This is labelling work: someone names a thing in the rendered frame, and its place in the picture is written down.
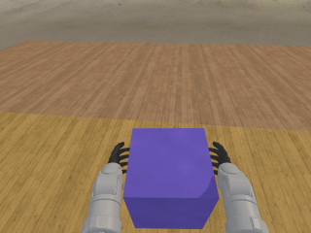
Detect robot left hand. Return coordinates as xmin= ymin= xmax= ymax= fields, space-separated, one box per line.
xmin=108 ymin=142 xmax=130 ymax=174

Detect robot right forearm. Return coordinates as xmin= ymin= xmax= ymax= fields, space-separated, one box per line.
xmin=218 ymin=162 xmax=269 ymax=233

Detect carton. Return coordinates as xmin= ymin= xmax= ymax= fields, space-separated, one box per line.
xmin=122 ymin=128 xmax=220 ymax=229

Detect robot right hand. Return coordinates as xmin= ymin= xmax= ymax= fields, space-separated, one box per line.
xmin=208 ymin=142 xmax=231 ymax=176

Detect robot left forearm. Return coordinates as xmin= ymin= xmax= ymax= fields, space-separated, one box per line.
xmin=81 ymin=162 xmax=123 ymax=233

